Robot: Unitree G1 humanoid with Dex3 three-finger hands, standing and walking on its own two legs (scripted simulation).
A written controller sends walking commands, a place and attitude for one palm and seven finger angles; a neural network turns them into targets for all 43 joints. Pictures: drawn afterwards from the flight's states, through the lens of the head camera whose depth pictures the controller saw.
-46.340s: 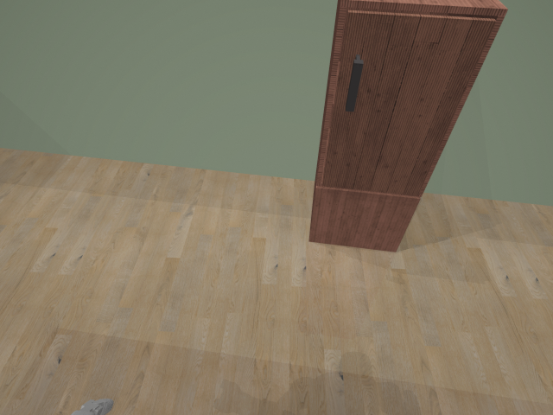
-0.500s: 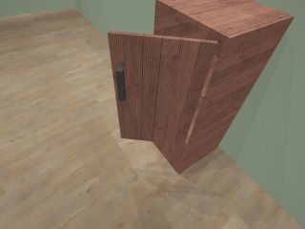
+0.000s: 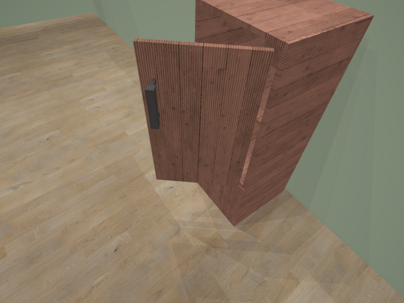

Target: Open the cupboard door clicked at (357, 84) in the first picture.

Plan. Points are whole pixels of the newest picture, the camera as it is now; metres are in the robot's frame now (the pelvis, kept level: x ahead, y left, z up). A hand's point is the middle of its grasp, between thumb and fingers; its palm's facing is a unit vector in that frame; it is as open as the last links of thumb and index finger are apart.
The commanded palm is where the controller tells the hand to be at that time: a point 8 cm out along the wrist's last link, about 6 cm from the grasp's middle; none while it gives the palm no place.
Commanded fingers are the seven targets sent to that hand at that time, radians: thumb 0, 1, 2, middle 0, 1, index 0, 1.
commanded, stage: look again from close up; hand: left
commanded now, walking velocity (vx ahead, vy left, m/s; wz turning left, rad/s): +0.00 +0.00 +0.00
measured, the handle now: (154, 104) +0.63 +0.18 +0.03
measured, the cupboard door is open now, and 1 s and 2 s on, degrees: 50 50 50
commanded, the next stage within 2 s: shuffle to correct the standing spot in 0.60 s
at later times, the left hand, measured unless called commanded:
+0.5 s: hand out of the picture +0.05 +0.20 -0.18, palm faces +0.00 -0.98 -0.22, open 7.3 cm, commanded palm none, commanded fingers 0.00 0.90 0.90 -0.20 -0.30 -0.20 -0.30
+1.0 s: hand out of the picture +0.03 +0.18 -0.18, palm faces -0.02 -0.98 -0.18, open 7.3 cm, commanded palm none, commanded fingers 0.00 0.90 0.90 -0.20 -0.30 -0.20 -0.30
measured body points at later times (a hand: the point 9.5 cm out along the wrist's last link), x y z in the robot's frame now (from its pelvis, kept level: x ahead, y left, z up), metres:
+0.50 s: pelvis +0.03 +0.02 -0.01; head +0.03 +0.02 +0.44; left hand +0.05 +0.25 -0.16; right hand +0.04 -0.20 -0.16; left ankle +0.05 +0.10 -0.74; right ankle -0.02 -0.11 -0.74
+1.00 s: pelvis +0.04 +0.02 +0.00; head +0.05 +0.02 +0.45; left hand +0.03 +0.24 -0.17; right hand +0.07 -0.22 -0.16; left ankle +0.05 +0.10 -0.74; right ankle -0.02 -0.11 -0.74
